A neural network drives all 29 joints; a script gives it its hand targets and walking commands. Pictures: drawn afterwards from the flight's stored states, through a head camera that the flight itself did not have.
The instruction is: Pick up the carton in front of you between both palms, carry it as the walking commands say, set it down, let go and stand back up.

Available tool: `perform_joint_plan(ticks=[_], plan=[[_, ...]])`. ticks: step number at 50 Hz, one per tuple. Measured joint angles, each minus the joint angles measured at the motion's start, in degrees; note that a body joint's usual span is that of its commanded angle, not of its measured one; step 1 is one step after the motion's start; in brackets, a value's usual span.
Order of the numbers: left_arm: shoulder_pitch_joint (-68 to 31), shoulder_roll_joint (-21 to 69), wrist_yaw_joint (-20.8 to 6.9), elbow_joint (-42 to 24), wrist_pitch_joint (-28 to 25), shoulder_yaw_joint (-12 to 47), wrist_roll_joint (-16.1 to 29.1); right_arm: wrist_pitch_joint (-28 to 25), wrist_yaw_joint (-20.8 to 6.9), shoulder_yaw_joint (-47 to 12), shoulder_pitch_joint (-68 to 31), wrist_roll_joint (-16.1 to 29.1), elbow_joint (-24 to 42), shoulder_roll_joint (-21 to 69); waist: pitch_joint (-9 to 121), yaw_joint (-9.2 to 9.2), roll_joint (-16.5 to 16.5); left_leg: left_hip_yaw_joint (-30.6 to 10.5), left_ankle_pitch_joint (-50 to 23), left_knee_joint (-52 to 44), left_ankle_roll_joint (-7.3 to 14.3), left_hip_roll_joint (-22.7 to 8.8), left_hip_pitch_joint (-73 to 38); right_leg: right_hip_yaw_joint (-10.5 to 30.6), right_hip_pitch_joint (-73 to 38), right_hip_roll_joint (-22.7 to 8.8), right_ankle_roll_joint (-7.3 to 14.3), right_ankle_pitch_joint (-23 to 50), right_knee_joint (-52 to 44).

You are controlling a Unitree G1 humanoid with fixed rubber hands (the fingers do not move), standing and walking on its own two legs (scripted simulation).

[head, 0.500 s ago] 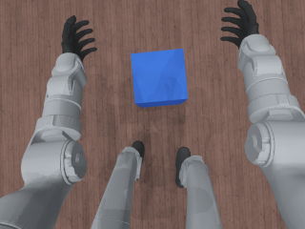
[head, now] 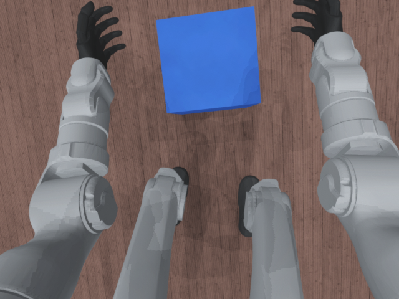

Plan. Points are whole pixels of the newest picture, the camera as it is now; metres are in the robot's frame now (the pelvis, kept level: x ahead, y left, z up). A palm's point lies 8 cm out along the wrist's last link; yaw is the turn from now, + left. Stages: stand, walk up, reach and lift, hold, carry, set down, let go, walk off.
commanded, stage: reach and lift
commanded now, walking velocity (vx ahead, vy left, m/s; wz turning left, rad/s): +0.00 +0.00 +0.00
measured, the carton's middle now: (210, 72) +0.51 +0.04 -0.40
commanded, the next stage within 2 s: none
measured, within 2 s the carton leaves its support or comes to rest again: leaves its support in 1.32 s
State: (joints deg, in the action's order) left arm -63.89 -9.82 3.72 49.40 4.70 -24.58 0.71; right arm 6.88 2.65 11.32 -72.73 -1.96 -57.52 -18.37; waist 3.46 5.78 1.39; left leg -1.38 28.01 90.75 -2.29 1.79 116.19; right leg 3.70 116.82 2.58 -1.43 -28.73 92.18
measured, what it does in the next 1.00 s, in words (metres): lowers itself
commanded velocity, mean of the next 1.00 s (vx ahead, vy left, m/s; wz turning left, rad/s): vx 0.00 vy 0.00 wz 0.00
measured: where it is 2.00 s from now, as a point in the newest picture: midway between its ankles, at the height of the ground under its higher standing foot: (210, 211)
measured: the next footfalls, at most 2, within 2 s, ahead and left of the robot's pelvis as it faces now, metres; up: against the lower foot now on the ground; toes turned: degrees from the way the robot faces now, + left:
none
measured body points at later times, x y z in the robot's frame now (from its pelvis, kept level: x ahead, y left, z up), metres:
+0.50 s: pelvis -0.04 +0.00 -0.15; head +0.34 +0.00 +0.08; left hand +0.50 +0.22 -0.34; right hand +0.55 -0.15 -0.34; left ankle +0.08 +0.13 -0.49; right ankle +0.07 -0.12 -0.49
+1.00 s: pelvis -0.04 +0.00 -0.16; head +0.34 -0.01 +0.07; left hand +0.51 +0.19 -0.34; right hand +0.56 -0.11 -0.34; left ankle +0.08 +0.13 -0.49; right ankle +0.07 -0.12 -0.49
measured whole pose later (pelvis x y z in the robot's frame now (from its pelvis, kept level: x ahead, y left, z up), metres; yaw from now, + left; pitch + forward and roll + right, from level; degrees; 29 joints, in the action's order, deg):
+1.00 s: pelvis -0.04 +0.00 -0.16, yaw +1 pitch +37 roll +3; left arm -85.9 -13.8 8.5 63.8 3.1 -13.5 10.7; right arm 5.1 4.8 -3.5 -94.1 10.0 -70.2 -22.3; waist -23.6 4.9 -0.9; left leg -0.4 31.6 123.3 -3.2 1.6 128.9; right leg 3.1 129.7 2.4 -1.1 -33.3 126.0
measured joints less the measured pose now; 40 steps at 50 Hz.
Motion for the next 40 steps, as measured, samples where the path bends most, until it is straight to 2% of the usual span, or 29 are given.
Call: perform_joint_plan(ticks=[6, 12, 21, 29, 34, 40], plan=[[-4.65, -3.69, 2.04, 1.32, 1.04, 5.43, 6.16, 1.13, 1.80, -6.03, -4.70, 6.44, -0.25, -3.66, -6.56, 0.02, -0.31, -0.02, 1.78, 12.47, -0.57, 0.33, 7.33, -0.09, 7.45, 0.53, -0.44, -1.84, 12.76], [-11.20, -6.02, 3.17, 4.89, 1.95, 8.34, 9.22, 1.90, 2.47, -9.09, -11.41, 9.82, -3.95, -5.85, -13.73, 0.10, -0.65, -0.24, 1.79, 21.08, -1.28, 0.65, 11.50, -0.49, 11.62, 0.71, -0.19, -2.07, 21.54], [-19.04, -7.37, 3.26, 13.06, 0.22, 10.34, 9.76, -0.17, 1.72, -10.94, -19.14, 11.46, -12.11, -7.25, -22.79, -0.06, -1.46, 0.23, 2.29, 29.13, -1.02, 0.36, 13.87, -0.52, 13.82, 0.72, -0.56, -2.73, 29.53], [-20.58, -7.06, 3.92, 14.94, -1.63, 11.82, 11.39, -2.05, 1.35, -13.40, -18.64, 12.97, -11.56, -8.34, -27.04, -0.62, -2.73, 1.41, 4.54, 33.34, 0.04, -0.22, 12.95, -0.10, 12.67, -0.13, -0.73, -5.49, 34.01], [-20.34, -6.39, 4.64, 14.14, -1.85, 12.61, 12.22, -2.25, 1.21, -14.94, -18.98, 14.03, -10.97, -8.69, -26.49, -0.59, -2.82, 1.56, 5.32, 34.52, -0.03, -0.22, 13.17, -0.05, 12.95, -0.32, -0.55, -6.44, 35.44], [-19.10, -5.43, 4.43, 14.38, -1.95, 11.71, 11.00, -2.20, 1.13, -14.06, -18.80, 12.92, -12.57, -7.12, -24.63, -0.56, -2.15, 1.29, 5.17, 34.24, -0.56, -0.15, 13.69, -0.33, 13.69, -0.37, -0.03, -6.29, 35.40]])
